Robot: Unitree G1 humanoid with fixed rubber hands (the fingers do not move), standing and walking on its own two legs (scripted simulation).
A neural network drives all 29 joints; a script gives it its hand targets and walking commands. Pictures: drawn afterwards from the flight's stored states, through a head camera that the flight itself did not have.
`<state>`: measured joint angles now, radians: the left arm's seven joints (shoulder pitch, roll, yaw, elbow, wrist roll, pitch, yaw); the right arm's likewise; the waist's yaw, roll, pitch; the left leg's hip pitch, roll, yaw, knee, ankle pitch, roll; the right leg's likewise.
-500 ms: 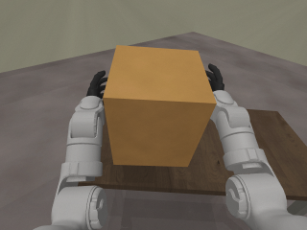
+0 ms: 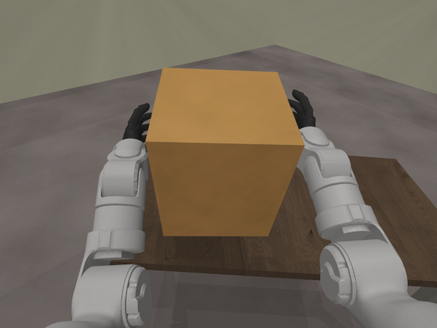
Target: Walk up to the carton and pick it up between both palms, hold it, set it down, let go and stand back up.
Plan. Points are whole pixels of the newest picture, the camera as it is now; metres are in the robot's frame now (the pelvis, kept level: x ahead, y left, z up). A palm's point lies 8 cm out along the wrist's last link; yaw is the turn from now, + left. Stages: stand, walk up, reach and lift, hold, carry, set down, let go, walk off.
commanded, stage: hold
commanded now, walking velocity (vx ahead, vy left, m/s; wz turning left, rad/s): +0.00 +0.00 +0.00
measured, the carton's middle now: (218, 156) +0.38 +0.03 +0.17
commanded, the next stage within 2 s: none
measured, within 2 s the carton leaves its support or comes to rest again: neither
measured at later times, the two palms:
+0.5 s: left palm (132, 142) +0.35 +0.18 +0.22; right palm (305, 130) +0.38 -0.12 +0.24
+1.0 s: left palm (134, 144) +0.36 +0.18 +0.21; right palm (304, 132) +0.38 -0.12 +0.24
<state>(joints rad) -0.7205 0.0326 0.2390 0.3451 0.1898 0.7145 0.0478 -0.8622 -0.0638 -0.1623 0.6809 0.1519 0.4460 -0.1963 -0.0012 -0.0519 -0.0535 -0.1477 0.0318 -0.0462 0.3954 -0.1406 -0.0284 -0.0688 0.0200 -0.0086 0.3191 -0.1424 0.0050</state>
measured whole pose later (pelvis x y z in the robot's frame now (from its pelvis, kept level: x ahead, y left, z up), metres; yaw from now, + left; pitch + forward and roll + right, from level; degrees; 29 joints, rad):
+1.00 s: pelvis +0.00 +0.00 +0.00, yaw +0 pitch -7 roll -1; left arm -0.72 0.02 0.24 0.30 0.21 0.75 0.03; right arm -0.84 -0.06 -0.16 0.62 0.18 0.47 -0.21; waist 0.00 -0.05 -0.04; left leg -0.14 0.03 -0.05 0.40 -0.14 -0.03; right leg -0.06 0.02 -0.01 0.32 -0.14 0.01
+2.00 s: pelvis +0.00 +0.00 +0.00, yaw +0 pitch -7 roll -1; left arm -0.72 0.03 0.24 0.28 0.21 0.76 0.02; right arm -0.84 -0.06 -0.16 0.59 0.19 0.49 -0.22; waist 0.00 -0.05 -0.03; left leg -0.14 0.03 -0.05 0.40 -0.14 -0.03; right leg -0.06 0.02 -0.01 0.32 -0.14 0.01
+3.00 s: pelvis +0.00 +0.00 +0.00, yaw +0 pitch -7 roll -1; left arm -0.72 0.02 0.24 0.28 0.21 0.77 0.03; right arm -0.84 -0.06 -0.16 0.59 0.19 0.49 -0.22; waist 0.00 -0.05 -0.03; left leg -0.14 0.03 -0.05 0.39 -0.14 -0.03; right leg -0.06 0.02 -0.01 0.32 -0.14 0.01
